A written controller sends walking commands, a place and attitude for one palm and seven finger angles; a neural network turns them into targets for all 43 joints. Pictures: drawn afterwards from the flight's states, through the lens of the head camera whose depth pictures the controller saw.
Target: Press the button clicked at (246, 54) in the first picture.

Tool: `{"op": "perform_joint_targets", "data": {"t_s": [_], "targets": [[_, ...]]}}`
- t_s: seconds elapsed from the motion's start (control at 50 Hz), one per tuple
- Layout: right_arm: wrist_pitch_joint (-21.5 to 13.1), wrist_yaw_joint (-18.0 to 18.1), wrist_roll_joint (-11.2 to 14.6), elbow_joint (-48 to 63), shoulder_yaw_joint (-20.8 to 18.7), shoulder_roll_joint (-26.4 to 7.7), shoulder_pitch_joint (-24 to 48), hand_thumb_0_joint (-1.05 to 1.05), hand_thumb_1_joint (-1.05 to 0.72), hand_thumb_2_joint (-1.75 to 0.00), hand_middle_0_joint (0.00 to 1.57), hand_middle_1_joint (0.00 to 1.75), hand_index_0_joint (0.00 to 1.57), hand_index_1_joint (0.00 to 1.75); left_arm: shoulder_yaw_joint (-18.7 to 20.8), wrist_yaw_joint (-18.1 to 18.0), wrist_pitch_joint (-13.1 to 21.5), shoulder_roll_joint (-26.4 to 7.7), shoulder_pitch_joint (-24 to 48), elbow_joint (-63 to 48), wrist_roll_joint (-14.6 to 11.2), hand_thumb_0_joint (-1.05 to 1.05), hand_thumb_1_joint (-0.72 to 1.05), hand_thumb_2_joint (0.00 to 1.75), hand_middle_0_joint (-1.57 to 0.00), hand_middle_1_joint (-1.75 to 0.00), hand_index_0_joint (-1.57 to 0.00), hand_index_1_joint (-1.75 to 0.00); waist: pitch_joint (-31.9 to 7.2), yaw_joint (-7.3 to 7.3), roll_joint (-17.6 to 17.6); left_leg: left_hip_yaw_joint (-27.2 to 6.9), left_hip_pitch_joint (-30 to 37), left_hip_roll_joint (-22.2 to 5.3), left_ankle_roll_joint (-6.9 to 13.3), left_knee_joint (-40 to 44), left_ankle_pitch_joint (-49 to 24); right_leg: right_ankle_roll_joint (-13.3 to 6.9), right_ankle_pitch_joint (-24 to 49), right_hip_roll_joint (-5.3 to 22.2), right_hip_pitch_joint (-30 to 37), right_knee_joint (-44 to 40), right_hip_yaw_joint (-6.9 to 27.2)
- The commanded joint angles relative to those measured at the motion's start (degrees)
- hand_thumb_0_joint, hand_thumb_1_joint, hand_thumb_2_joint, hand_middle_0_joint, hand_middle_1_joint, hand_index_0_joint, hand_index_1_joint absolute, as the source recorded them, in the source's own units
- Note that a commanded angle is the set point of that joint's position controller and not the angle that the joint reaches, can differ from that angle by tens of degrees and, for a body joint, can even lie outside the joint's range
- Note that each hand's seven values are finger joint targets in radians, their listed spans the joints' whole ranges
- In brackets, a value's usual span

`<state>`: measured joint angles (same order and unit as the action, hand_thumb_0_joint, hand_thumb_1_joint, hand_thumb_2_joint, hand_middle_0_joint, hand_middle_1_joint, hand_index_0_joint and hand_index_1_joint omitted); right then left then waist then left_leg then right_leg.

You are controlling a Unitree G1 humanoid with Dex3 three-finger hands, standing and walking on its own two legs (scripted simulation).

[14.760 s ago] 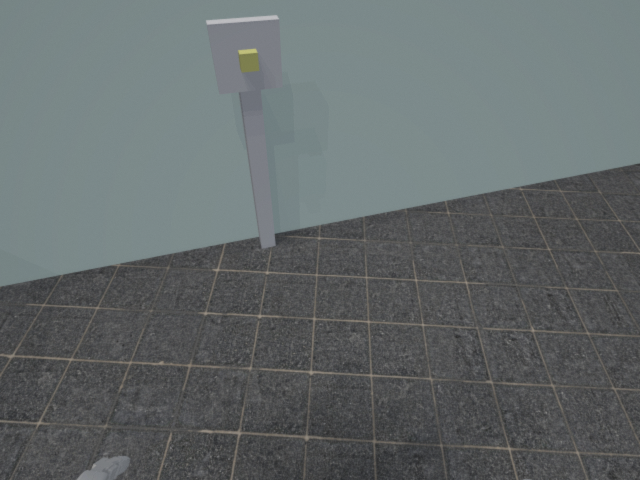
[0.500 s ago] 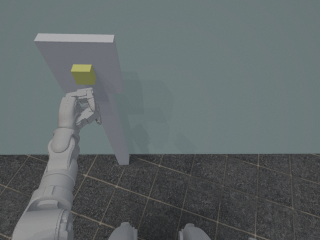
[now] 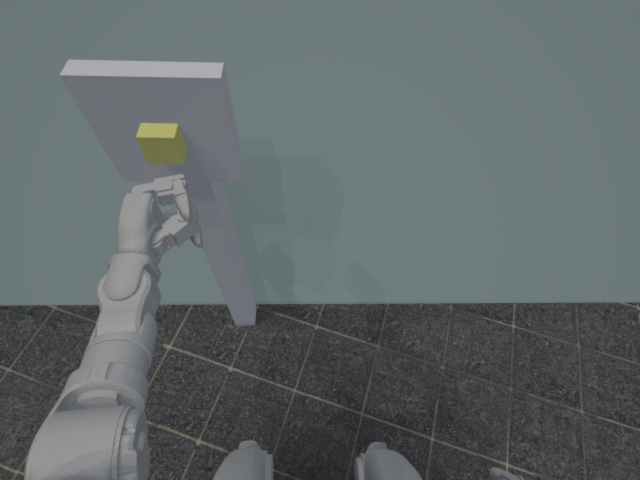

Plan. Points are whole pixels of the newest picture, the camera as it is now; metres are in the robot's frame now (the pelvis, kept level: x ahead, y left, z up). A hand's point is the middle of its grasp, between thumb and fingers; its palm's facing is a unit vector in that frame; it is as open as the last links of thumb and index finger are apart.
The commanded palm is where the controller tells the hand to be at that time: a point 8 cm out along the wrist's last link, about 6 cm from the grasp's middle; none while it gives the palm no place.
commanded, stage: aim a knuckle at the button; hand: left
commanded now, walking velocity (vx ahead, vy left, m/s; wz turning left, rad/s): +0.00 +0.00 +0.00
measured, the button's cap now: (163, 142) +0.52 +0.21 +0.09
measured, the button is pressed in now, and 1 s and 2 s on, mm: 0 6 0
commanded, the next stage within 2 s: press the button with the knuckle in 0.04 s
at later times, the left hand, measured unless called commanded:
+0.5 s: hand (194, 196) +0.46 +0.17 +0.06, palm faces +0.02 -1.00 -0.02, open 3.1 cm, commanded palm +0.43 +0.22 +0.06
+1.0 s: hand (192, 189) +0.47 +0.17 +0.06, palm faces +0.01 -1.00 -0.03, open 3.2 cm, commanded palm +0.46 +0.22 +0.06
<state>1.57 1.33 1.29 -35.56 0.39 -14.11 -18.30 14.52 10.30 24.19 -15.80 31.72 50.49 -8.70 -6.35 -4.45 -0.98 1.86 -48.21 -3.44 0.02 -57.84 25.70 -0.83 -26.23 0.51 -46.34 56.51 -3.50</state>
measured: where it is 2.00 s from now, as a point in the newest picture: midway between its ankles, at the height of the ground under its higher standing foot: outside the picture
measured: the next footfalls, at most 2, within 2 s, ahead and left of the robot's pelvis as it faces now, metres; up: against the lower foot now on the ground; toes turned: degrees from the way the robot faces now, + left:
none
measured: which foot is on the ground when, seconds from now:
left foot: down 0.00-1.00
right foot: down 0.00-1.00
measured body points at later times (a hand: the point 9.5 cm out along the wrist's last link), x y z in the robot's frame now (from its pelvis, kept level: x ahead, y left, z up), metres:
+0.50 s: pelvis +0.01 +0.00 +0.00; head +0.10 +0.01 +0.44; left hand +0.45 +0.22 +0.06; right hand +0.07 -0.26 -0.12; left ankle +0.02 +0.12 -0.67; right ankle +0.01 -0.11 -0.67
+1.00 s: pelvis -0.01 +0.00 -0.01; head +0.10 +0.02 +0.43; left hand +0.47 +0.22 +0.06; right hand +0.03 -0.26 -0.13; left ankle +0.02 +0.12 -0.67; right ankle +0.01 -0.11 -0.67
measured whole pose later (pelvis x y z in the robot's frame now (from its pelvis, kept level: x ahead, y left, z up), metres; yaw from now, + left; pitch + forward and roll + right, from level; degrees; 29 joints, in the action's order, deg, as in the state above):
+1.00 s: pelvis -0.01 +0.00 -0.01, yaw +0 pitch +19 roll -2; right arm 1.9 1.3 0.1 -37.8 0.7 -14.4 -19.1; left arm 18.2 9.6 26.1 -21.5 44.9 63.3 -5.7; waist -6.3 -7.5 -1.3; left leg 1.1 -53.3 -3.8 0.2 -60.7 26.1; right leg -0.7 -26.1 0.1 -50.8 58.2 -3.9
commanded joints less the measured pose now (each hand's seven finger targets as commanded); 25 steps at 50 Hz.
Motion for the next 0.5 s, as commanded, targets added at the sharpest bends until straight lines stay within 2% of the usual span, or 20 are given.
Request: {"op": "perform_joint_targets", "data": {"t_s": [0.0, 0.02, 0.04, 0.06, 0.08, 0.12, 0.14, 0.18, 0.2, 0.22, 0.26, 0.3, 0.34, 0.36, 0.38, 0.44, 0.46, 0.48], "targets": [[-2.22, 0.96, -0.48, 4.71, -3.03, -8.46, -3.04, 0.00, -0.90, -0.90, 0.20, 0.30, 0.20, 0.30, 3.60, -1.06, 6.58, -14.57, 27.14, -15.16, -0.08, 0.00, 0.90, 0.90, -1.30, -1.50, -1.30, -1.50, -23.31, -0.78, -3.17, -1.95, 13.98, 2.81, 1.21, 5.48, -13.59, -0.06, 16.71, -1.58, 9.19, -6.92, 3.05], [-2.34, 0.90, -0.62, 4.67, -3.14, -8.57, -3.33, 0.00, -0.90, -0.90, 0.20, 0.30, 0.20, 0.30, 2.85, -1.16, 6.83, -13.95, 27.44, -16.11, 0.16, 0.00, 0.90, 0.90, -1.30, -1.50, -1.30, -1.50, -24.83, -1.00, -4.16, -2.35, 15.45, 2.73, 1.14, 5.31, -14.83, -0.20, 17.21, -1.72, 8.59, -6.37, 2.79], [-2.34, 0.77, -0.53, 4.48, -3.10, -8.38, -3.36, 0.00, -0.90, -0.90, 0.20, 0.30, 0.20, 0.30, 2.35, -1.19, 6.64, -12.93, 25.93, -14.90, 0.28, 0.00, 0.90, 0.90, -1.30, -1.50, -1.30, -1.50, -25.15, -0.60, -4.90, -2.54, 16.75, 2.59, 0.86, 5.58, -15.92, -0.32, 17.57, -1.78, 8.11, -6.37, 2.41], [-2.39, 0.63, -0.48, 4.55, -3.19, -8.42, -3.33, 0.00, -0.90, -0.90, 0.20, 0.30, 0.20, 0.30, 1.44, -0.96, 6.15, -11.60, 24.95, -14.34, 0.04, 0.00, 0.90, 0.90, -1.30, -1.50, -1.30, -1.50, -25.25, -0.83, -5.20, -2.37, 17.31, 2.61, 0.88, 5.41, -16.35, -0.25, 18.02, -1.88, 7.90, -6.58, 2.36], [-2.30, 0.56, -0.52, 4.35, -3.21, -8.71, -3.66, 0.00, -0.90, -0.90, 0.20, 0.30, 0.20, 0.30, 2.33, -0.83, 5.46, -12.55, 24.13, -13.68, -0.21, 0.00, 0.90, 0.90, -1.30, -1.50, -1.30, -1.50, -25.59, -0.58, -4.68, -2.49, 16.95, 2.55, 0.79, 5.51, -16.72, -0.27, 18.49, -1.91, 8.66, -6.54, 2.23], [-1.91, 0.48, -0.42, 4.65, -3.34, -9.11, -4.35, 0.00, -0.90, -0.90, 0.20, 0.30, 0.20, 0.30, 2.52, -0.33, 3.73, -12.44, 20.99, -10.99, -0.44, 0.00, 0.90, 0.90, -1.30, -1.50, -1.30, -1.50, -24.61, -0.52, -2.30, -2.56, 15.76, 2.55, 0.86, 6.06, -17.38, -0.35, 19.30, -2.11, 9.84, -6.80, 1.90], [-1.73, 0.41, -0.18, 4.86, -3.33, -8.97, -4.06, 0.00, -0.90, -0.90, 0.20, 0.30, 0.20, 0.30, 0.91, -0.05, 2.91, -10.58, 21.01, -10.59, -0.44, 0.00, 0.90, 0.90, -1.30, -1.50, -1.30, -1.50, -23.51, -0.97, -1.92, -2.40, 15.54, 2.46, 0.83, 6.22, -17.50, -0.21, 19.53, -2.04, 9.05, -6.96, 1.67], [-1.40, 0.34, -0.13, 4.77, -3.44, -9.06, -4.39, 0.00, -0.90, -0.90, 0.20, 0.30, 0.20, 0.30, 0.55, 0.12, 1.62, -9.96, 22.03, -9.53, -0.69, 0.00, 0.90, 0.90, -1.30, -1.50, -1.30, -1.50, -21.87, -1.28, -1.29, -2.26, 14.72, 2.51, 0.90, 6.19, -17.10, -0.12, 19.63, -2.05, 8.60, -7.37, 1.62], [-1.35, 0.35, -0.11, 4.70, -3.37, -9.05, -4.41, 0.00, -0.90, -0.90, 0.20, 0.30, 0.20, 0.30, 0.12, 0.00, 1.42, -9.50, 24.27, -9.73, -1.01, 0.00, 0.90, 0.90, -1.30, -1.50, -1.30, -1.50, -21.00, -2.02, -0.41, -2.22, 14.30, 2.55, 1.14, 6.15, -16.20, 0.06, 19.17, -2.08, 8.21, -7.79, 1.77], [-1.32, 0.42, -0.31, 4.50, -3.44, -9.19, -4.92, 0.00, -0.90, -0.90, 0.20, 0.30, 0.20, 0.30, 1.62, -0.30, 1.58, -10.91, 24.47, -8.93, -0.97, 0.00, 0.90, 0.90, -1.30, -1.50, -1.30, -1.50, -20.53, -1.81, 1.19, -2.47, 13.53, 2.55, 1.18, 6.07, -16.44, -0.09, 19.32, -2.15, 8.82, -7.62, 1.72], [-1.24, 0.49, -0.33, 4.69, -3.36, -9.13, -4.86, 0.00, -0.90, -0.90, 0.20, 0.30, 0.20, 0.30, 2.72, -0.78, 2.36, -12.07, 24.95, -8.93, -0.78, 0.00, 0.90, 0.90, -1.30, -1.50, -1.30, -1.50, -20.90, -1.42, 0.74, -2.15, 13.04, 2.61, 1.20, 5.90, -16.39, 0.00, 19.58, -2.03, 9.00, -7.42, 2.07], [-1.39, 0.49, -0.57, 4.30, -3.32, -8.92, -5.01, 0.00, -0.90, -0.90, 0.20, 0.30, 0.20, 0.30, 2.93, -1.33, 3.68, -12.49, 28.09, -9.27, -0.26, 0.00, 0.90, 0.90, -1.30, -1.50, -1.30, -1.50, -21.13, -1.99, 1.00, -2.16, 13.07, 2.63, 1.34, 5.44, -16.44, 0.10, 19.65, -1.94, 8.54, -7.11, 2.25], [-1.48, 0.21, -0.84, 4.31, -3.31, -8.75, -5.23, 0.00, -0.90, -0.90, 0.20, 0.30, 0.20, 0.30, 3.92, -1.70, 4.93, -13.46, 27.48, -9.55, 0.32, 0.00, 0.90, 0.90, -1.30, -1.50, -1.30, -1.50, -23.69, -1.04, -1.54, -2.09, 14.10, 2.69, 1.08, 4.93, -18.37, -0.12, 21.02, -1.94, 9.04, -6.12, 2.39], [-1.35, 0.22, -1.02, 4.14, -3.42, -8.91, -5.46, 0.00, -0.90, -0.90, 0.20, 0.30, 0.20, 0.30, 5.65, -1.84, 5.31, -15.36, 26.64, -9.38, 0.51, 0.00, 0.90, 0.90, -1.30, -1.50, -1.30, -1.50, -24.77, -0.64, -0.84, -1.96, 14.00, 2.63, 1.14, 4.62, -19.29, -0.04, 22.20, -1.92, 10.05, -5.93, 2.58], [-1.28, 0.08, -0.98, 4.34, -3.28, -8.72, -5.40, 0.00, -0.90, -0.90, 0.20, 0.30, 0.20, 0.30, 5.01, -1.61, 5.26, -14.86, 25.75, -8.69, 0.73, 0.00, 0.90, 0.90, -1.30, -1.50, -1.30, -1.50, -24.58, -0.67, -1.87, -1.70, 13.61, 2.76, 1.12, 4.52, -19.44, -0.01, 22.80, -1.95, 10.36, -5.92, 2.79], [-0.85, 0.16, -0.95, 3.67, -3.19, -9.00, -6.07, 0.00, -0.90, -0.90, 0.20, 0.30, 0.20, 0.30, 4.93, -0.98, 4.61, -15.95, 29.36, -5.95, 1.43, 0.00, 0.90, 0.90, -1.30, -1.50, -1.30, -1.50, -23.54, -2.04, -0.76, -2.00, 12.10, 2.54, 1.20, 4.26, -17.88, 0.18, 21.51, -1.96, 9.13, -5.82, 2.70], [-0.77, 0.17, -0.84, 3.81, -3.24, -8.96, -6.03, 0.00, -0.90, -0.90, 0.20, 0.30, 0.20, 0.30, 4.30, -0.60, 4.38, -15.53, 29.81, -6.14, 1.47, 0.00, 0.90, 0.90, -1.30, -1.50, -1.30, -1.50, -23.73, -1.97, -2.80, -1.87, 12.91, 2.63, 1.13, 4.33, -18.08, 0.07, 21.49, -1.97, 8.75, -5.95, 2.76], [-0.67, 0.17, -0.84, 3.82, -3.30, -9.01, -6.14, 0.00, -0.90, -0.90, 0.20, 0.30, 0.20, 0.30, 4.28, -0.32, 4.20, -15.34, 30.22, -6.30, 1.19, 0.00, 0.90, 0.90, -1.30, -1.50, -1.30, -1.50, -24.53, -1.97, -3.26, -2.03, 13.95, 2.57, 1.07, 4.35, -18.54, 0.01, 21.58, -2.04, 8.61, -6.05, 2.64]]}}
